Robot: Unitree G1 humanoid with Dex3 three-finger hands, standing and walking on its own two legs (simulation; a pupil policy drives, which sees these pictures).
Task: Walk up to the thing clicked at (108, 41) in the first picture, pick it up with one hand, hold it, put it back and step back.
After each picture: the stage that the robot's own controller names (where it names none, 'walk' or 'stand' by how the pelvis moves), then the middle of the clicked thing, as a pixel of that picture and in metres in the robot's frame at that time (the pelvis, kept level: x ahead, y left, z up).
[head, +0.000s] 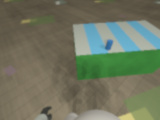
stand; (109, 45) +0.86 -0.18 -0.10
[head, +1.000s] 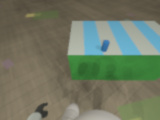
rise first; (105, 46) +0.77 -0.09 -0.07
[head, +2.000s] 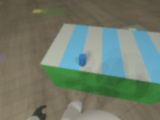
rise first; (82, 60) +0.51 +0.14 -0.08
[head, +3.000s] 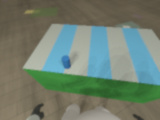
walk; (66, 62) +0.46 +0.23 -0.06
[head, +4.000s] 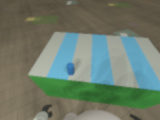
stand; (70, 69) +0.45 +0.20 -0.10
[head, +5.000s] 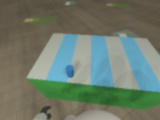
stand; (70, 71) +0.43 +0.19 -0.10
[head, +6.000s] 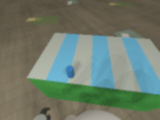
stand; (70, 72) +0.42 +0.19 -0.10
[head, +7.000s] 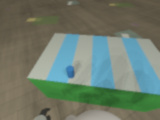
stand; (70, 72) +0.42 +0.19 -0.10
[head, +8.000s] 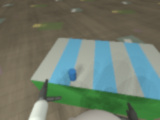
rise first; (72, 75) +0.41 +0.19 -0.10
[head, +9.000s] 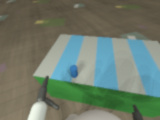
go down; (74, 71) +0.43 +0.18 -0.10
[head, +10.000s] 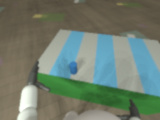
go down; (73, 68) +0.45 +0.17 -0.09
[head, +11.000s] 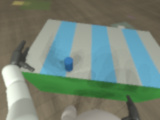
go down; (68, 64) +0.43 +0.16 -0.04
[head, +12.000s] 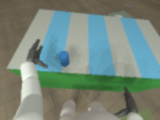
close in; (64, 59) +0.45 +0.17 -0.02
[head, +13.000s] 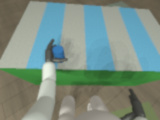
close; (59, 54) +0.45 +0.18 +0.01
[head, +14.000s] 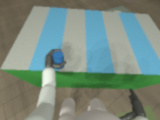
lift; (59, 60) +0.42 +0.19 +0.00
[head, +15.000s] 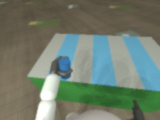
lift; (65, 69) +0.32 +0.17 +0.12
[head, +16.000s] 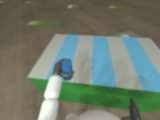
hold; (67, 70) +0.32 +0.16 +0.09
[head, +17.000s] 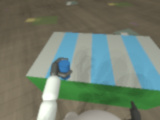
hold; (65, 70) +0.32 +0.18 +0.09
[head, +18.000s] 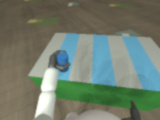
crouch; (63, 62) +0.35 +0.19 +0.12
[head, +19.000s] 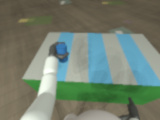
lower; (62, 53) +0.44 +0.19 +0.13
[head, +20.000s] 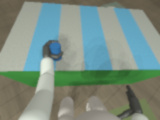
lower; (56, 52) +0.48 +0.19 +0.01
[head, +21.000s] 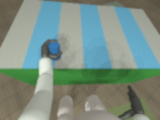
lower; (55, 51) +0.48 +0.19 +0.01
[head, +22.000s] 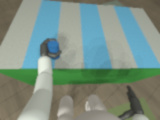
lower; (54, 50) +0.48 +0.20 +0.01
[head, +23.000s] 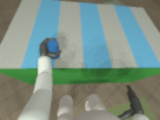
lower; (54, 50) +0.49 +0.20 +0.01
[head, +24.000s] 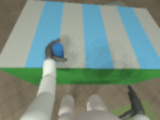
open; (58, 52) +0.47 +0.18 +0.01
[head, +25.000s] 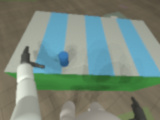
sink last; (64, 59) +0.45 +0.17 -0.02
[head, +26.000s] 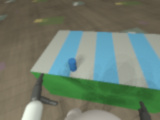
stand; (72, 65) +0.47 +0.19 -0.04
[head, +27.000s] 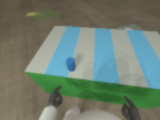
stand; (71, 64) +0.45 +0.18 -0.04
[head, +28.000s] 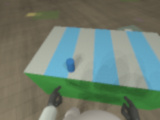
stand; (70, 65) +0.44 +0.18 -0.03
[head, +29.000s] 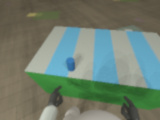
stand; (70, 64) +0.45 +0.19 -0.03
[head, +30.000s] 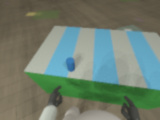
stand; (70, 65) +0.45 +0.18 -0.04
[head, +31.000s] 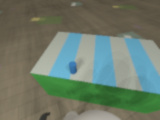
stand; (73, 68) +0.46 +0.18 -0.09
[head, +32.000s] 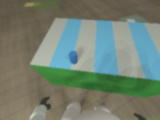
walk; (73, 57) +0.50 +0.17 -0.08
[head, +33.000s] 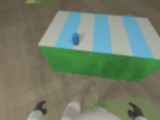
walk; (75, 39) +0.74 +0.21 -0.08
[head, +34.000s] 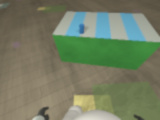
stand; (81, 29) +1.05 +0.22 -0.08
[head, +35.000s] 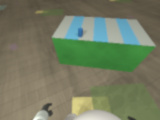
stand; (80, 32) +1.07 +0.20 -0.10
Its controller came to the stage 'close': yes
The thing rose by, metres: 0.22
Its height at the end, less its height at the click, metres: +0.00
